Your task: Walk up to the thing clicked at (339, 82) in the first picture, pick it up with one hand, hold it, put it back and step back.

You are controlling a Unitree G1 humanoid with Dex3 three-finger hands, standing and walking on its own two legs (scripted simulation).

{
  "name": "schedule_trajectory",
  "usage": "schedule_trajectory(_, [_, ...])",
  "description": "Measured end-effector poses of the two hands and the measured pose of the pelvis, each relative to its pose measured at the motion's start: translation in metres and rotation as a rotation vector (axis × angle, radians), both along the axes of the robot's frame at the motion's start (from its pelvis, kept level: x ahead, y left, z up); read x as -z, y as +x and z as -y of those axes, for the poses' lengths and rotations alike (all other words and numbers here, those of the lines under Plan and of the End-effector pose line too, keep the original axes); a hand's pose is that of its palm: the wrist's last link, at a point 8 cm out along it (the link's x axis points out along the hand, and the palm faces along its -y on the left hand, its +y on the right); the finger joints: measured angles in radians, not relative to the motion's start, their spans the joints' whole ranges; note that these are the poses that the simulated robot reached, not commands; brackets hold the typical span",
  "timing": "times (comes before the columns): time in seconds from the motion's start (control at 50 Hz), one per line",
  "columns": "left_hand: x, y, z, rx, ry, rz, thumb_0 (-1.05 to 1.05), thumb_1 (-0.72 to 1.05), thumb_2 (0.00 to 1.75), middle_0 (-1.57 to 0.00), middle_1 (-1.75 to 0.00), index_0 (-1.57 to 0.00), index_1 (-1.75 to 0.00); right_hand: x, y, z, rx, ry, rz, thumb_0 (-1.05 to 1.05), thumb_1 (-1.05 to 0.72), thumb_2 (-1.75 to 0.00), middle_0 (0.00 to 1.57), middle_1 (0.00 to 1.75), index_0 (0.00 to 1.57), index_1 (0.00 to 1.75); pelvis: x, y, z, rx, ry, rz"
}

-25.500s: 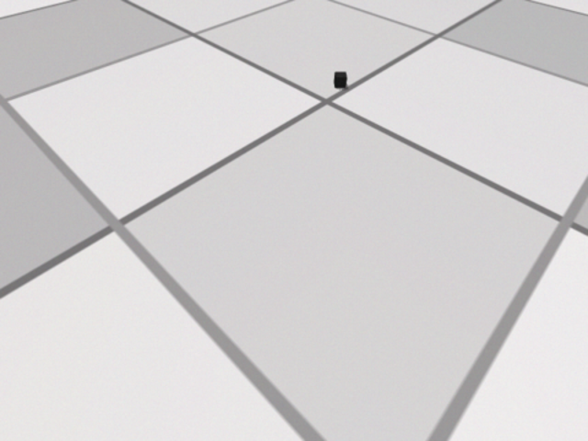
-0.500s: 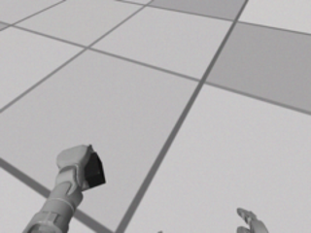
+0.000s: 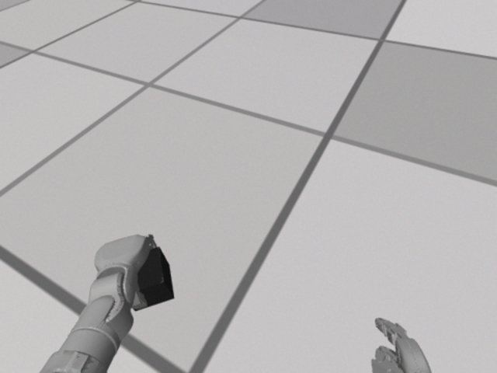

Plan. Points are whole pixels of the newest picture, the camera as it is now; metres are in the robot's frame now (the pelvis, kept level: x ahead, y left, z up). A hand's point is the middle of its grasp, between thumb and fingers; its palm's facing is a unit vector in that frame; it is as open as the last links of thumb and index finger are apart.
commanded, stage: hold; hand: left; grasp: from above
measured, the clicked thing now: (147, 278) +0.31 +0.21 -0.07
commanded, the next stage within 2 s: crouch in 1.04 s
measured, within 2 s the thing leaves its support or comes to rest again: neither
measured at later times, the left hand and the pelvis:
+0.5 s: hand (129, 270) +0.30 +0.22 -0.02, palm faces -0.41 -0.13 -0.90, open 10.8 cm; pelvis +0.01 +0.00 +0.01, yaw +0 degrees
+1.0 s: hand (131, 261) +0.32 +0.22 -0.02, palm faces -0.42 -0.13 -0.90, open 10.8 cm; pelvis +0.02 +0.00 +0.01, yaw -1 degrees
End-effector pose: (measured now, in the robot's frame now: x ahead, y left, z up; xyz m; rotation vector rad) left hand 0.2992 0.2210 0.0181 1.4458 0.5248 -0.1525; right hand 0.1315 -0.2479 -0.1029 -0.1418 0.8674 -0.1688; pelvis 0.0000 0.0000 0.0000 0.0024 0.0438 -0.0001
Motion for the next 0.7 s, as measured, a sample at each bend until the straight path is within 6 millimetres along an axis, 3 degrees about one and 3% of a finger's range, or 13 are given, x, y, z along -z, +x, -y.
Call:
schedule_trajectory(0.36, [-0.014,0.001,-0.001,0.006,0.0,0.002,0.01,-0.18,0.74,-0.63,-0.72,-0.61,-0.73,-0.007,0.017,-0.007,-0.012,0.013,0.03,0.01,-0.9,-0.9,0.2,0.3,0.2,0.3,-0.005,0.005,-0.001,0.005,0.002,0.015])
schedule_trajectory(0.7, [-0.023,0.017,-0.004,0.014,-0.003,-0.021,0.01,-0.18,0.74,-0.64,-0.72,-0.61,-0.73,-0.011,0.027,-0.008,-0.012,0.012,0.031,0.01,-0.9,-0.9,0.2,0.3,0.2,0.3,-0.009,0.015,-0.001,0.007,0.002,0.014])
